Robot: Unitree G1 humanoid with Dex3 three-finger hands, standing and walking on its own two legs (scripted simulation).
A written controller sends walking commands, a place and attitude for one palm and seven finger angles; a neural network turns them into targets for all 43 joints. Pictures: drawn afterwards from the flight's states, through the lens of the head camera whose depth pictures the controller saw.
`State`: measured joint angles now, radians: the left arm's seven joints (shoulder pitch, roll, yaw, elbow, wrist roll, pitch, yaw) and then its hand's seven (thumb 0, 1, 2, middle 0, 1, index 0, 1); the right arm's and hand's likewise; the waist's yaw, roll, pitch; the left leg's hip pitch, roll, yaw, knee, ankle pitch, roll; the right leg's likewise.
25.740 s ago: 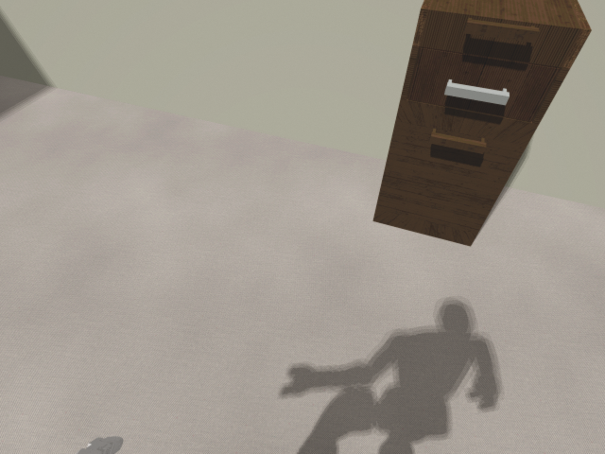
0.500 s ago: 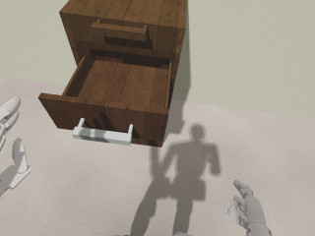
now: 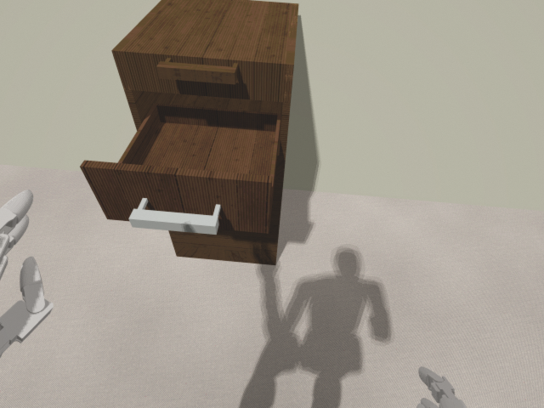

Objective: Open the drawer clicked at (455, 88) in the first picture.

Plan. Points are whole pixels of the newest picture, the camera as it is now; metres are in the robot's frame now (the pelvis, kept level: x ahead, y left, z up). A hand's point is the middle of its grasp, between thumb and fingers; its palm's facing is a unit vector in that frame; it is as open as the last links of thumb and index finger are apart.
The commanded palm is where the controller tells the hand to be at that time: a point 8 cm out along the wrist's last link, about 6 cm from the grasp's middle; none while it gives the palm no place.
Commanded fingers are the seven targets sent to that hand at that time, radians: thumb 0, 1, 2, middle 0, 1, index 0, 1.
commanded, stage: stop stepping back and stand still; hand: left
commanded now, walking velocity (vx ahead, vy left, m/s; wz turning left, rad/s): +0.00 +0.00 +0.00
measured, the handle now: (177, 213) +0.51 +0.21 -0.06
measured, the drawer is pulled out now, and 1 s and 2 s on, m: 0.30 0.30 0.30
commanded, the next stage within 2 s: let the arm hang, fingers relaxed in 0.18 s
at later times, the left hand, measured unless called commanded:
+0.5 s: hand out of the picture +0.13 +0.21 -0.13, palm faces +0.02 -0.96 -0.27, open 7.4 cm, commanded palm none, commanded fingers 0.00 0.90 0.90 -0.20 -0.30 -0.20 -0.30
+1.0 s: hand out of the picture -0.05 +0.18 -0.17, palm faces +0.02 -0.98 -0.21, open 7.3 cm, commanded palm none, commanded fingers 0.00 0.90 0.90 -0.20 -0.30 -0.20 -0.30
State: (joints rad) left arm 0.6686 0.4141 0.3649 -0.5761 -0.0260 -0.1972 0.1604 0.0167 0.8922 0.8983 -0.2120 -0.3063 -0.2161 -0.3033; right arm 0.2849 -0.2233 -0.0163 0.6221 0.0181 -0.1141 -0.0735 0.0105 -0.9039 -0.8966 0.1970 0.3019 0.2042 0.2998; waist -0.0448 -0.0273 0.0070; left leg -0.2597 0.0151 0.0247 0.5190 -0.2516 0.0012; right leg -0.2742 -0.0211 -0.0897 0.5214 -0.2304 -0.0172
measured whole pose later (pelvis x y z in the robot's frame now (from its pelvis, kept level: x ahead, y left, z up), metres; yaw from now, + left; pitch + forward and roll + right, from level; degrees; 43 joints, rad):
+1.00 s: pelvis +0.00 +0.01 +0.01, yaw -1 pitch -2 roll +0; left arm 0.35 0.15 0.00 1.15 0.01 0.02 0.03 0.01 0.92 0.90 -0.20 -0.30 -0.20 -0.30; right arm 0.38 -0.11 0.01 1.12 -0.01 0.02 -0.04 0.00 -0.91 -0.90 0.20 0.30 0.20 0.30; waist 0.01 0.02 0.07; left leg -0.19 0.00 0.02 0.44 -0.21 0.01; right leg -0.20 -0.01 -0.08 0.43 -0.19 -0.02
